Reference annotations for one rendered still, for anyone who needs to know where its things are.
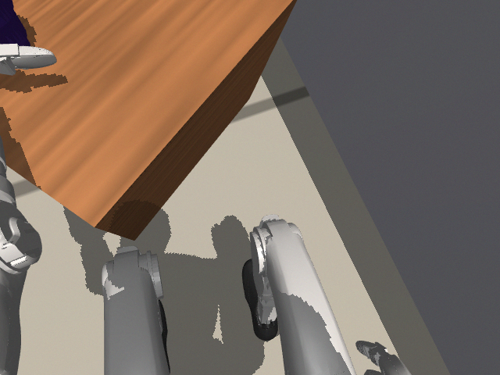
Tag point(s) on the cup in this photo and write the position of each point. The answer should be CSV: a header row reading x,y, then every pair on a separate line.
x,y
12,30

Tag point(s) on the right robot foot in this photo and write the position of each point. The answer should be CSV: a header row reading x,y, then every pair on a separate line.
x,y
262,331

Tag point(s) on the right robot hand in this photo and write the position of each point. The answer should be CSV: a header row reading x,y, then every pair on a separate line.
x,y
389,364

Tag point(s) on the left robot hand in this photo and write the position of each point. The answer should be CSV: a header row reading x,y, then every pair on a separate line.
x,y
13,56

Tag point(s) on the left robot arm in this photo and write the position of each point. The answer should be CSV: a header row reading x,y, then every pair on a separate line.
x,y
20,247

